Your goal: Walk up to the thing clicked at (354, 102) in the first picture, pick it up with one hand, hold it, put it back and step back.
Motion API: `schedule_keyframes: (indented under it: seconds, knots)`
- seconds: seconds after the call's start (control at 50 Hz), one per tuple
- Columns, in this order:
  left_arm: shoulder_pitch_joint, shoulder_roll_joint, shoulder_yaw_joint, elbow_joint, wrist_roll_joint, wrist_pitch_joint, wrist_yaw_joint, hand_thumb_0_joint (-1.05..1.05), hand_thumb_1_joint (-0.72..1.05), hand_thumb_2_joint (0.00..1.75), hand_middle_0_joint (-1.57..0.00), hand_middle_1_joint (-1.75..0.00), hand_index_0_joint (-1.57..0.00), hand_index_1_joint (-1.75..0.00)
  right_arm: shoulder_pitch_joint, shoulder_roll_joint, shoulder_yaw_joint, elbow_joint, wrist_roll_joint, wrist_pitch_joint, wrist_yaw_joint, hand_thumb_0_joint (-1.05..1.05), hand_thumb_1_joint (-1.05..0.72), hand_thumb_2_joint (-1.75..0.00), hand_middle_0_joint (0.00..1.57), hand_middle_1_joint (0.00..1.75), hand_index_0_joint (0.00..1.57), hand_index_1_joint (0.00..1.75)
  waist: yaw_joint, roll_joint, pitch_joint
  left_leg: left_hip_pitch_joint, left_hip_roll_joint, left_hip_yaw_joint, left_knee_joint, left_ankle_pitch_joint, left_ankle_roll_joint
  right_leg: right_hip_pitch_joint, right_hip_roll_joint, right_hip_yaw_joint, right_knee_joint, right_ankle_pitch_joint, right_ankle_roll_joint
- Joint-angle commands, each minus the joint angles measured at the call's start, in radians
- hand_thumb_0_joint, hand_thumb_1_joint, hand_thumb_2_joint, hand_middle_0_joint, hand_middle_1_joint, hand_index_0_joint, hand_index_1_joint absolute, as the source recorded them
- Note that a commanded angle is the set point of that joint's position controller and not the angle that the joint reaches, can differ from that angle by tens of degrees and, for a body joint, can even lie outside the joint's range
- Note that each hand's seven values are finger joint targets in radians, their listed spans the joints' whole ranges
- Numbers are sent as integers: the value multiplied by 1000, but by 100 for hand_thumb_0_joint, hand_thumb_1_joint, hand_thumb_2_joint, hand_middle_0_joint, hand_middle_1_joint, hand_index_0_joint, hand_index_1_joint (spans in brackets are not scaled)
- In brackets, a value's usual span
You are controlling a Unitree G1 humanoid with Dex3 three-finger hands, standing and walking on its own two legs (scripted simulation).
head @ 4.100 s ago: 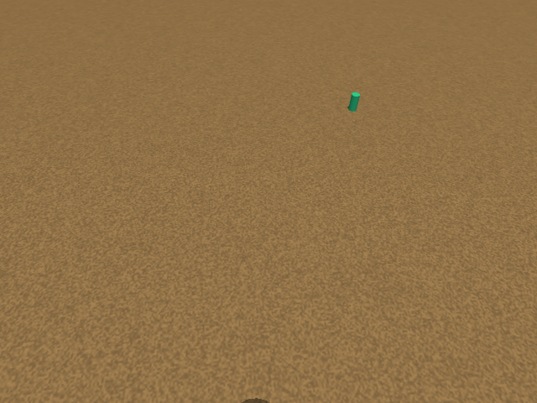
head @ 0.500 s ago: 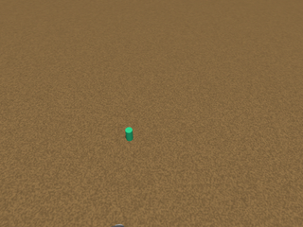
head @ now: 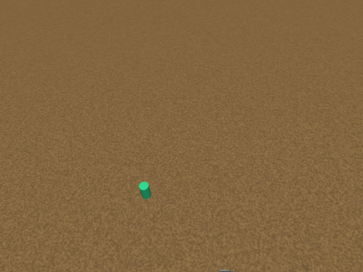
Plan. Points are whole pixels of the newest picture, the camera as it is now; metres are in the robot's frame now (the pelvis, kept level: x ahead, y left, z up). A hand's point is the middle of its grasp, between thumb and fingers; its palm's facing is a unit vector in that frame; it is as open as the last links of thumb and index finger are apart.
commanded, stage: walk up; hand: left
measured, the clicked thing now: (145, 190) +0.68 +0.23 -0.70
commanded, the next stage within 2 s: none
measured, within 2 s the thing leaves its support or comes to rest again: neither
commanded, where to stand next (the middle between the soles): +0.35 +0.03 m, yaw +0 degrees
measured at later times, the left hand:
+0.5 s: hand (57, 256) +0.21 +0.32 -0.14, palm faces -0.07 -0.93 -0.36, open 7.3 cm
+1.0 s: hand (77, 205) +0.35 +0.31 -0.14, palm faces -0.02 -0.92 -0.39, open 7.3 cm
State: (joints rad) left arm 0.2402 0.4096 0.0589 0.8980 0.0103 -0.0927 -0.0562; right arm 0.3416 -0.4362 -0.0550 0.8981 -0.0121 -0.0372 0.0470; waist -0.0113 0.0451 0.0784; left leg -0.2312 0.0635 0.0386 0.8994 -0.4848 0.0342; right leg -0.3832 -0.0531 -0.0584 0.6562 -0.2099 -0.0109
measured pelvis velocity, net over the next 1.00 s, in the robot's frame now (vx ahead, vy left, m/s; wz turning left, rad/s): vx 0.26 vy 0.04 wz -0.01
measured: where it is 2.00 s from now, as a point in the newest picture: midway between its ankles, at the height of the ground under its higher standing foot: (179, 263)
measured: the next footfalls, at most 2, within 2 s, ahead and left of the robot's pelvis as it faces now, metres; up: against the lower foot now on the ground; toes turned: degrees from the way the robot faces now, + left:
left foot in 0.32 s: +0.24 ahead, +0.16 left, +0.00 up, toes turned +5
right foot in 0.70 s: +0.35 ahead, -0.10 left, +0.00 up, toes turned -1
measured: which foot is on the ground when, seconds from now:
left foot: up 0.00-0.30, down 0.32-0.72, up 0.74-0.94, down 0.96-1.00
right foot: down 0.00-0.34, up 0.36-0.68, down 0.70-1.00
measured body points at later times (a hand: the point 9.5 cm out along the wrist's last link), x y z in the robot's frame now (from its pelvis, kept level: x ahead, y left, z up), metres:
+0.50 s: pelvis +0.16 +0.05 +0.01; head +0.18 +0.06 +0.46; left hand +0.21 +0.37 -0.11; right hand +0.21 -0.28 -0.08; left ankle +0.20 +0.16 -0.72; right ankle +0.18 -0.09 -0.67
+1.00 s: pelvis +0.26 +0.04 +0.00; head +0.27 +0.04 +0.45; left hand +0.35 +0.36 -0.11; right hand +0.32 -0.28 -0.13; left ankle +0.31 +0.17 -0.72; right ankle +0.31 -0.10 -0.72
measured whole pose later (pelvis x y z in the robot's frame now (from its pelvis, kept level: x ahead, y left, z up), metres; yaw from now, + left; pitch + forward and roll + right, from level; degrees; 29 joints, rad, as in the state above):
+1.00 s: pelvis +0.26 +0.04 +0.00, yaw +0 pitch -3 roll +1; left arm 0.18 0.40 0.01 0.92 0.00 -0.02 -0.01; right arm 0.22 -0.41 -0.04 0.97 -0.02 -0.03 0.01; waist 0.01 0.00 0.09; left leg -0.35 0.03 0.05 0.69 -0.28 0.00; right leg -0.38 -0.08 -0.02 0.73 -0.30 0.01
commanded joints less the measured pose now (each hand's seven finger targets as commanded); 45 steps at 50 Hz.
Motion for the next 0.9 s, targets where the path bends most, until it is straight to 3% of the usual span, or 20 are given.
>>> schedule_keyframes:
  seconds: [0.0,0.04,0.08,0.18,0.24,0.28,0.3,0.32,0.34,0.38,0.44,0.52,0.6,0.64,0.66,0.68,0.7,0.72,0.78,0.88]
  knots:
    - [109,307,79,-49,-23,-13,37,0,90,90,-20,-30,-20,-30,-24,-209,-52,-84,18,-29,-19,0,-90,-90,20,30,20,30,63,-164,-33,-436,21,-99,239,57,13,317,-300,477,-391,-184,-233]
    - [70,276,66,-65,-15,-13,38,0,90,90,-20,-30,-20,-30,22,-192,-53,-56,12,-24,-9,0,-90,-90,20,30,20,30,28,-215,-34,-335,38,-79,129,116,3,215,-235,317,-389,-100,-198]
    - [58,270,64,-82,-5,-12,33,0,90,90,-20,-30,-20,-30,19,-177,-57,-47,3,-18,7,0,-90,-90,20,30,20,30,27,-227,-22,-285,30,-34,22,133,-13,146,-198,220,-393,-116,-206]
    - [68,293,69,-102,-2,-13,28,0,90,90,-20,-30,-20,-30,-61,-162,-66,-73,-12,-25,25,0,-90,-90,20,30,20,30,42,-222,-26,-208,33,-7,-191,238,-30,101,-216,204,-389,-263,-209]
    - [23,295,63,-114,-4,-4,26,0,90,90,-20,-30,-20,-30,-31,-163,-76,-57,-10,-38,25,0,-90,-90,20,30,20,30,0,-165,-34,-27,3,29,-304,296,-25,-7,-197,157,-310,-330,-178]
    - [17,246,43,-118,5,5,26,0,90,90,-20,-30,-20,-30,72,-193,-91,-22,-16,-45,12,0,-90,-90,20,30,20,30,-64,-71,-64,168,-35,42,-318,215,-5,-129,-148,107,-132,-334,-137]
    - [43,190,23,-121,6,11,25,0,90,90,-20,-30,-20,-30,152,-246,-106,-3,-19,-52,-1,0,-90,-90,20,30,20,30,-98,118,-75,259,41,-112,-443,-18,33,-239,-77,44,135,-304,-104]
    - [64,128,7,-131,-13,14,25,0,90,90,-20,-30,-20,-30,162,-334,-121,-33,-24,-62,-8,0,-90,-90,20,30,20,30,-94,297,-54,275,301,-629,-687,-287,129,-420,82,-6,422,-305,-37]
    - [50,237,34,-105,-3,19,44,0,90,90,-20,-30,-20,-30,120,-363,-124,-55,6,-59,-7,0,-90,-90,20,30,20,30,-85,179,-5,186,393,-747,-722,-299,241,-410,19,110,494,-329,-44]
    - [70,252,33,-63,-11,14,43,0,90,90,-20,-30,-20,-30,31,-280,-95,-79,7,-58,-16,0,-90,-90,20,30,20,30,-24,30,24,103,303,-497,-664,-38,215,-335,-27,154,486,-217,-35]
    - [125,229,35,-24,-8,18,29,0,90,90,-20,-30,-20,-30,0,-249,-80,-81,5,-64,-22,0,-90,-90,20,30,20,30,3,118,-21,54,218,-247,-606,262,187,-194,-61,91,340,-161,-11]
    - [40,196,37,-59,1,25,13,0,90,90,-20,-30,-20,-30,16,-256,-77,-94,1,-61,-23,0,-90,-90,20,30,20,30,-19,118,-7,35,227,-199,-596,345,217,-137,-55,44,175,-121,2]
    - [65,158,33,-35,0,22,33,0,90,90,-20,-30,-20,-30,-49,-225,-51,-104,9,-40,-31,0,-90,-90,20,30,20,30,24,81,-54,-47,178,-83,-425,657,170,78,13,-12,4,26,-3]
    - [100,177,40,-12,2,12,47,0,90,90,-20,-30,-20,-30,-55,-177,-29,-105,21,-24,-36,0,-90,-90,20,30,20,30,52,8,-100,-97,109,-29,-265,585,103,242,46,-12,-115,133,-19]
    - [115,219,48,-17,6,7,55,0,90,90,-20,-30,-20,-30,-33,-139,-13,-105,28,-22,-41,0,-90,-90,20,30,20,30,66,-89,-140,-136,62,6,-142,482,64,322,-6,65,-166,155,-52]
    - [161,300,74,-27,7,1,57,0,90,90,-20,-30,-20,-30,10,-99,-1,-122,28,-22,-37,0,-90,-90,20,30,20,30,71,-275,-199,-271,-17,39,72,144,24,419,-232,394,-244,54,-131]
    - [135,346,77,-37,-7,5,56,0,90,90,-20,-30,-20,-30,8,-155,-21,-101,18,-5,-46,0,-90,-90,20,30,20,30,72,-257,-161,-341,-64,-6,172,-123,13,356,-375,614,-336,-45,-262]
    - [101,341,72,-47,-9,11,57,0,90,90,-20,-30,-20,-30,-30,-207,-40,-82,8,4,-55,0,-90,-90,20,30,20,30,69,-190,-90,-359,-22,-63,219,-150,10,275,-379,619,-331,-101,-299]
    - [1,284,48,-61,-5,21,66,0,90,90,-20,-30,-20,-30,19,-193,-39,-21,14,5,-50,0,-90,-90,20,30,20,30,18,-206,-43,-310,19,-59,111,-12,-2,153,-240,355,-311,-122,-215]
    - [-70,245,31,-56,7,37,62,0,90,90,-20,-30,-20,-30,3,-134,-27,36,7,2,-41,0,-90,-90,20,30,20,30,4,-237,-96,-52,-29,15,-201,149,-16,4,-171,182,-191,53,-175]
